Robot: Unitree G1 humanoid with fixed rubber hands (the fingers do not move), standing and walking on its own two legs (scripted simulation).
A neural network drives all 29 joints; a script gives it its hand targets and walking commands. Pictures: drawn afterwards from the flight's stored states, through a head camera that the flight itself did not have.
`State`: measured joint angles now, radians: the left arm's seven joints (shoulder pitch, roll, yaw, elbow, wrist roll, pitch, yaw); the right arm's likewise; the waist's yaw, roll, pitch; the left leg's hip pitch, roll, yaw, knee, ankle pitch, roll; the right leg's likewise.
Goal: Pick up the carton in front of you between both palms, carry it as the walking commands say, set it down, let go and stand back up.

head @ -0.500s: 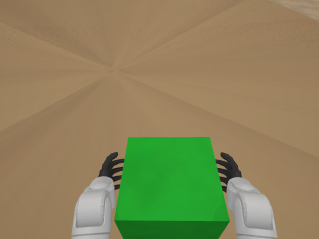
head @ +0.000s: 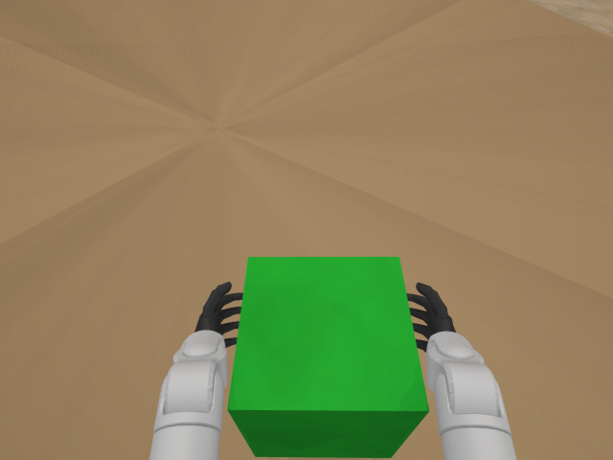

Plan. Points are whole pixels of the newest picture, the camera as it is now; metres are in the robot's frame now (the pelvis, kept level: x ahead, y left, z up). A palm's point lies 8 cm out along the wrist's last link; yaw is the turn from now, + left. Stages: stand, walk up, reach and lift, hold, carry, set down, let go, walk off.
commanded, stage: carry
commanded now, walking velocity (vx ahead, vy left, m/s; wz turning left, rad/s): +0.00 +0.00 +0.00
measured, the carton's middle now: (323, 362) +0.30 +0.00 -0.04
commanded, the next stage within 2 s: hold in 1.06 s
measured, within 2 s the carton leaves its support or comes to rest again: neither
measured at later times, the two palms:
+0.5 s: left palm (207, 363) +0.26 +0.15 +0.04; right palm (449, 364) +0.26 -0.15 +0.04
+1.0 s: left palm (211, 371) +0.25 +0.14 +0.04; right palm (458, 373) +0.25 -0.16 +0.04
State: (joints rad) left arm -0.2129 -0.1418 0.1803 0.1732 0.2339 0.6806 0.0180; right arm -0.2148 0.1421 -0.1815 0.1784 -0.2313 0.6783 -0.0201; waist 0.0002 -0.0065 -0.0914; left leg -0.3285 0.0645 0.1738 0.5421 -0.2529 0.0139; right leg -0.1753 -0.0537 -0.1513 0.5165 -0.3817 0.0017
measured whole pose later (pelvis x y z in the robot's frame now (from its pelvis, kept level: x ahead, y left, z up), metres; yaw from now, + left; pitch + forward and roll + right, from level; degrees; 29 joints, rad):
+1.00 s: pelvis -0.04 -0.01 +0.00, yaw +0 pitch +2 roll +0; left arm -0.20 -0.14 0.17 0.15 0.23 0.74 0.02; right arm -0.20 0.14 -0.17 0.16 -0.23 0.74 -0.02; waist 0.00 0.00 -0.09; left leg -0.36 0.08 0.16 0.51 -0.17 0.00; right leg -0.23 -0.04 -0.16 0.53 -0.33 -0.03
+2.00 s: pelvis -0.09 +0.02 -0.12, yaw -12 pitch +35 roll -1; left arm -0.60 -0.14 0.44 0.47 0.22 0.22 0.05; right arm -0.71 0.07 -0.36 0.63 -0.21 0.19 -0.01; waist 0.06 -0.05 -0.14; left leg -1.44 -0.04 -0.07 1.17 -0.34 -0.03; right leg -1.38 0.09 0.08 1.21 -0.44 0.02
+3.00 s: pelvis -0.14 +0.03 -0.35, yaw -13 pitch +46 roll -1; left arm -1.13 0.09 0.51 0.73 0.12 0.23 0.07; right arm -1.31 -0.12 -0.25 0.96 -0.11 0.20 -0.14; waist 0.13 -0.07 0.07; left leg -2.30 -0.10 -0.08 1.96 -0.46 -0.08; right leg -2.25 0.19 0.06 2.02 -0.58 0.07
